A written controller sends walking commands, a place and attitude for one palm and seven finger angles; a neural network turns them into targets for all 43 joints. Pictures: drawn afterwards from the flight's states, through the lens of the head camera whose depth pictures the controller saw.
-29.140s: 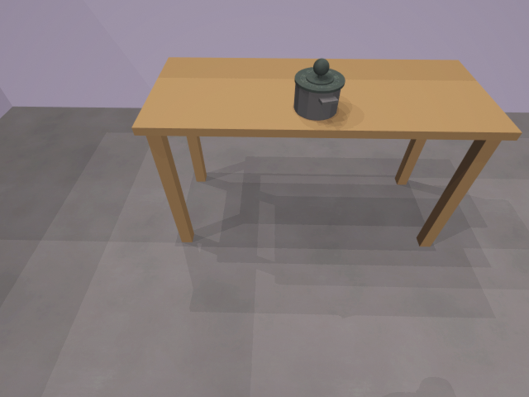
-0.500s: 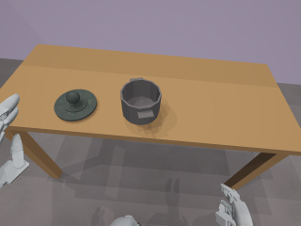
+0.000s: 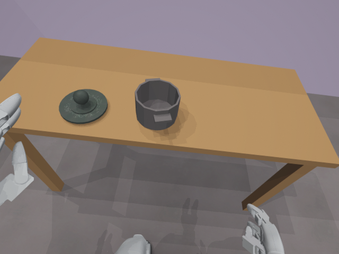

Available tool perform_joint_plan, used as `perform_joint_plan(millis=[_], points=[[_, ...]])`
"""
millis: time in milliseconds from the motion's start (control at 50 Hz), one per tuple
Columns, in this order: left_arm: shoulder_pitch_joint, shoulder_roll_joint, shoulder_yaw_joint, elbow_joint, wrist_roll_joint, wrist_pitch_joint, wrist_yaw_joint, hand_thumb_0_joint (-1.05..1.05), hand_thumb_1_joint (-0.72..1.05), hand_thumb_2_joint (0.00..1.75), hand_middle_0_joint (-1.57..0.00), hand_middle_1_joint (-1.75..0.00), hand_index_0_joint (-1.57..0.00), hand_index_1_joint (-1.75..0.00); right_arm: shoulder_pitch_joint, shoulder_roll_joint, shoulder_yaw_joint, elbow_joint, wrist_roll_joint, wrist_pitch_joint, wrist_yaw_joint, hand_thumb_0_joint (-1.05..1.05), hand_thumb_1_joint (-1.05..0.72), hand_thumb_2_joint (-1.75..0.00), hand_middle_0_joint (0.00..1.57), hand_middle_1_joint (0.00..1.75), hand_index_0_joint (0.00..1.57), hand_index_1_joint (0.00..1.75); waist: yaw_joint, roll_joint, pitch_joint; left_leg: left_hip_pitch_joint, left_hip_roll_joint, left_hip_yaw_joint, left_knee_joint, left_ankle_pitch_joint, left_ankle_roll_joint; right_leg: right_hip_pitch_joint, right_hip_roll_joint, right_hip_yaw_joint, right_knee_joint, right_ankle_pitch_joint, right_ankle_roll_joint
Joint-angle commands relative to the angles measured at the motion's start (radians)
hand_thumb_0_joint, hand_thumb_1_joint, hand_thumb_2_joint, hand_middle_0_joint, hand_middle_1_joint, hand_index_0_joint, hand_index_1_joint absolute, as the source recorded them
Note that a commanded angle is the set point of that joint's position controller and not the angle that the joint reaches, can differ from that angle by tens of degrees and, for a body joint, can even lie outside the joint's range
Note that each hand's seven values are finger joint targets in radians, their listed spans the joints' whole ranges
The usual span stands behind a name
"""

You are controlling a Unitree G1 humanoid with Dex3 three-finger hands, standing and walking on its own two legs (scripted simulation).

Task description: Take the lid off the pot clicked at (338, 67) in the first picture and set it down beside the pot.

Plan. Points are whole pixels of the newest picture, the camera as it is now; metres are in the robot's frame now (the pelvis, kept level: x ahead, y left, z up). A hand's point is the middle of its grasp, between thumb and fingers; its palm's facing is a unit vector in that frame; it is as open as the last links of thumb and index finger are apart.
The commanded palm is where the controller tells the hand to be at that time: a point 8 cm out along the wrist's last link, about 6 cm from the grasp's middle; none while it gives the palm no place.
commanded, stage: step back with the hand held close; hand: left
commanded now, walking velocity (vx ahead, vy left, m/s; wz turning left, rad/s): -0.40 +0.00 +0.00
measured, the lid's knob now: (81, 97) +0.56 +0.32 -0.04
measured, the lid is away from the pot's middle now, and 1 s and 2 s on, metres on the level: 0.25 0.25 0.25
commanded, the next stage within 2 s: stop stepping back and stand still in 0.82 s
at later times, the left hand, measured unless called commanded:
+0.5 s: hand (18, 189) +0.18 +0.24 +0.18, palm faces +0.29 -0.88 -0.37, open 7.4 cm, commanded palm +0.10 +0.29 +0.20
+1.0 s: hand out of the picture +0.08 +0.23 +0.15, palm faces +0.24 -0.89 -0.39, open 7.4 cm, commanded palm -0.01 +0.28 +0.20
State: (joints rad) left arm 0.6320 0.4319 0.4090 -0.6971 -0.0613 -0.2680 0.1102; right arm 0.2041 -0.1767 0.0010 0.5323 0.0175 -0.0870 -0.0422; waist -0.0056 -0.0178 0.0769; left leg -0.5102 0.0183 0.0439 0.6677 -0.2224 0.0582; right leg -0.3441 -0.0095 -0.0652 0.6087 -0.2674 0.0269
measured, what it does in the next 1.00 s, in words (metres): walks backwards: left foot, then right foot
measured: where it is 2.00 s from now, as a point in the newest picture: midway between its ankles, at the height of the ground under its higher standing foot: outside the picture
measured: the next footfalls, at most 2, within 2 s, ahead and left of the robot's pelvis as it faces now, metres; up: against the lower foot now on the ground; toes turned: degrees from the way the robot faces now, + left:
left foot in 0.42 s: +0.05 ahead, +0.11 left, +0.00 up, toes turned +1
right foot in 0.70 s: -0.05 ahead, -0.15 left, +0.00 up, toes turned -5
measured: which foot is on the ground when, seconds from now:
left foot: down 0.00-0.26, up 0.28-0.40, down 0.42-0.74, up 0.76-0.90, down 0.92-1.00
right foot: down 0.00-0.42, up 0.44-0.68, down 0.70-0.92, up 0.94-1.00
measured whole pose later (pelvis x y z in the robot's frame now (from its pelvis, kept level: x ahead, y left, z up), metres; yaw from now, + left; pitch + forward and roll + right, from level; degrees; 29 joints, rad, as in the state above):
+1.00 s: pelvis -0.14 +0.00 +0.00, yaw -1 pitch +1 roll -1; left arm 0.53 0.43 0.35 -0.60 -0.07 -0.18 0.10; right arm 0.17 -0.20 -0.05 0.62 0.02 -0.09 -0.03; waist -0.03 -0.08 0.06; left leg -0.42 0.01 -0.01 0.66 -0.25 0.01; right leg -0.48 0.00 0.04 0.92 -0.47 0.03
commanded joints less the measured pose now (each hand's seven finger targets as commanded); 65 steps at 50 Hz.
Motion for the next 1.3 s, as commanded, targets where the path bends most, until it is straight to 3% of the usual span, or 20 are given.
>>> perform_joint_plan(millis=[0,80,140,260,360,400,500,660,740,800,860,880,900,920,940,980,1060,1120,1220,1280], points=[[-0.012,0.139,0.113,-0.209,-0.007,-0.068,0.034,0.00,0.90,0.90,-0.20,-0.30,-0.20,-0.30,-0.064,-0.148,-0.064,-0.141,-0.006,-0.062,-0.017,0.00,-0.90,-0.90,0.20,0.30,0.20,0.30,-0.016,0.091,-0.164,0.063,0.136,-0.193,-0.216,-0.241,-0.005,0.031,-0.072,0.099,-0.067,-0.013,-0.065],[-0.008,0.145,0.140,-0.212,-0.001,-0.074,0.027,0.00,0.90,0.90,-0.20,-0.30,-0.20,-0.30,-0.071,-0.159,-0.068,-0.145,-0.009,-0.078,-0.019,0.00,-0.90,-0.90,0.20,0.30,0.20,0.30,-0.005,0.267,-0.168,-0.109,0.263,-0.294,-0.429,-0.449,0.032,0.202,0.030,0.030,0.116,-0.177,-0.030],[0.006,0.160,0.143,-0.205,-0.008,-0.068,0.025,0.00,0.90,0.90,-0.20,-0.30,-0.20,-0.30,-0.055,-0.150,-0.072,-0.134,-0.009,-0.077,-0.009,0.00,-0.90,-0.90,0.20,0.30,0.20,0.30,0.003,0.179,-0.183,-0.002,0.222,-0.233,-0.333,-0.280,0.009,0.161,0.013,0.039,-0.012,-0.138,-0.048],[-0.039,0.143,0.100,-0.131,0.007,-0.042,0.039,0.00,0.90,0.90,-0.20,-0.30,-0.20,-0.30,-0.046,-0.099,-0.079,-0.077,-0.016,-0.042,0.004,0.00,-0.90,-0.90,0.20,0.30,0.20,0.30,-0.020,-0.206,-0.161,0.134,-0.016,-0.056,0.431,-0.252,-0.073,-0.181,-0.377,0.373,-0.363,-0.145,-0.221],[-0.072,0.139,0.096,-0.169,0.004,-0.065,0.043,0.00,0.90,0.90,-0.20,-0.30,-0.20,-0.30,-0.074,-0.116,-0.057,-0.079,-0.003,-0.043,-0.019,0.00,-0.90,-0.90,0.20,0.30,0.20,0.30,-0.038,-0.031,-0.105,0.148,0.045,-0.085,-0.167,-0.129,-0.039,-0.018,-0.214,0.153,-0.077,0.215,-0.092],[-0.082,0.153,0.108,-0.243,0.004,-0.089,0.041,0.00,0.90,0.90,-0.20,-0.30,-0.20,-0.30,-0.080,-0.148,-0.077,-0.113,-0.010,-0.065,-0.019,0.00,-0.90,-0.90,0.20,0.30,0.20,0.30,-0.032,0.322,-0.135,0.150,0.307,-0.361,-0.332,0.288,0.080,-0.071,0.010,0.051,0.238,-0.078,-0.006],[-0.008,0.132,0.117,-0.282,-0.014,-0.054,0.030,0.00,0.90,0.90,-0.20,-0.30,-0.20,-0.30,-0.041,-0.135,-0.091,-0.070,-0.014,-0.104,0.021,0.00,-0.90,-0.90,0.20,0.30,0.20,0.30,-0.009,0.274,-0.262,0.379,0.299,-0.223,-0.216,0.706,0.076,-0.159,0.027,0.111,0.300,-0.262,-0.002],[0.028,0.149,0.123,-0.178,-0.004,-0.050,0.006,0.00,0.90,0.90,-0.20,-0.30,-0.20,-0.30,-0.076,-0.152,-0.076,-0.102,-0.012,-0.083,0.019,0.00,-0.90,-0.90,0.20,0.30,0.20,0.30,0.001,0.141,-0.205,0.176,0.206,-0.170,-0.197,0.129,-0.013,0.194,-0.004,0.013,-0.216,0.135,-0.007],[0.034,0.160,0.122,-0.087,-0.023,-0.043,0.015,0.00,0.90,0.90,-0.20,-0.30,-0.20,-0.30,-0.059,-0.125,-0.107,-0.101,0.016,-0.043,0.006,0.00,-0.90,-0.90,0.20,0.30,0.20,0.30,-0.016,-0.244,-0.214,0.157,-0.010,-0.035,0.233,-0.223,-0.079,-0.025,-0.332,0.302,-0.308,0.179,-0.172],[0.022,0.120,0.084,-0.108,-0.007,-0.022,0.032,0.00,0.90,0.90,-0.20,-0.30,-0.20,-0.30,-0.105,-0.071,-0.064,-0.100,0.007,-0.018,-0.010,0.00,-0.90,-0.90,0.20,0.30,0.20,0.30,-0.027,-0.178,-0.187,0.068,0.013,-0.081,0.216,-0.252,-0.068,0.063,-0.306,0.207,-0.183,0.516,-0.158],[-0.028,0.134,0.082,-0.183,-0.014,-0.037,0.047,0.00,0.90,0.90,-0.20,-0.30,-0.20,-0.30,-0.093,-0.107,-0.056,-0.096,0.006,-0.018,-0.032,0.00,-0.90,-0.90,0.20,0.30,0.20,0.30,-0.039,-0.064,-0.147,0.163,0.039,-0.083,-0.216,-0.035,-0.042,0.056,-0.205,0.119,-0.070,0.353,-0.076],[-0.019,0.136,0.087,-0.217,-0.017,-0.049,0.048,0.00,0.90,0.90,-0.20,-0.30,-0.20,-0.30,-0.097,-0.144,-0.075,-0.111,0.004,-0.028,-0.037,0.00,-0.90,-0.90,0.20,0.30,0.20,0.30,-0.023,0.111,-0.147,0.156,0.156,-0.229,-0.322,0.102,0.014,0.036,-0.085,0.064,0.023,0.193,-0.025],[-0.209,-0.128,-0.322,0.714,0.101,0.152,-0.095,0.00,0.90,0.90,-0.20,-0.30,-0.20,-0.30,-0.066,-0.348,-0.141,0.144,-0.040,-0.085,0.049,0.00,-0.90,-0.90,0.20,0.30,0.20,0.30,-0.086,0.337,-0.030,0.070,0.325,-0.516,-0.159,0.607,0.095,-0.249,-0.060,0.072,0.425,-0.095,-0.011],[-0.326,0.256,0.126,-0.516,-0.037,-0.013,-0.007,0.00,0.90,0.90,-0.20,-0.30,-0.20,-0.30,-0.144,-0.125,-0.108,-0.148,0.020,-0.077,0.032,0.00,-0.90,-0.90,0.20,0.30,0.20,0.30,0.015,0.155,-0.273,0.215,0.337,-0.289,-0.394,0.110,0.091,-0.032,0.052,0.132,0.457,-0.333,0.015],[-0.168,0.332,0.193,-0.406,-0.025,-0.063,0.033,0.00,0.90,0.90,-0.20,-0.30,-0.20,-0.30,-0.070,-0.159,-0.091,-0.125,0.005,-0.095,-0.008,0.00,-0.90,-0.90,0.20,0.30,0.20,0.30,-0.018,0.161,-0.257,0.161,0.309,-0.409,-0.366,-0.011,0.115,-0.074,0.061,0.132,0.459,-0.333,-0.013],[0.075,0.198,0.163,-0.389,-0.028,0.001,0.053,0.00,0.90,0.90,-0.20,-0.30,-0.20,-0.30,-0.085,-0.126,-0.082,-0.115,0.000,-0.081,0.016,0.00,-0.90,-0.90,0.20,0.30,0.20,0.30,-0.009,0.400,-0.255,0.230,0.225,-0.288,-0.323,0.077,0.095,-0.077,0.020,0.134,0.357,-0.243,-0.012],[0.141,0.151,0.121,-0.308,0.002,0.008,0.056,0.00,0.90,0.90,-0.20,-0.30,-0.20,-0.30,-0.050,-0.132,-0.065,-0.130,0.011,-0.083,0.022,0.00,-0.90,-0.90,0.20,0.30,0.20,0.30,-0.002,0.173,-0.187,0.032,0.085,-0.129,-0.241,-0.306,-0.017,0.283,0.023,0.038,-0.164,-0.082,-0.024],[-0.020,0.156,0.115,-0.133,-0.004,0.008,0.052,0.00,0.90,0.90,-0.20,-0.30,-0.20,-0.30,-0.031,-0.142,-0.085,-0.103,0.008,-0.068,0.000,0.00,-0.90,-0.90,0.20,0.30,0.20,0.30,-0.027,-0.181,-0.097,0.124,-0.028,-0.049,0.246,-0.216,-0.064,-0.081,-0.287,0.440,-0.459,-0.473,-0.174],[-0.070,0.082,0.034,0.027,0.009,0.016,0.051,0.00,0.90,0.90,-0.20,-0.30,-0.20,-0.30,-0.056,-0.142,-0.053,-0.093,0.015,-0.045,-0.027,0.00,-0.90,-0.90,0.20,0.30,0.20,0.30,-0.041,-0.052,0.000,0.256,0.025,-0.080,-0.172,-0.241,0.000,-0.152,-0.126,0.154,-0.240,-0.392,-0.090],[-0.095,0.118,0.053,-0.056,0.009,-0.007,0.042,0.00,0.90,0.90,-0.20,-0.30,-0.20,-0.30,-0.091,-0.156,-0.049,-0.116,0.014,-0.073,-0.030,0.00,-0.90,-0.90,0.20,0.30,0.20,0.30,-0.014,0.159,-0.046,0.094,0.203,-0.386,-0.477,-0.510,0.068,0.059,0.041,0.026,0.059,-0.184,-0.014]])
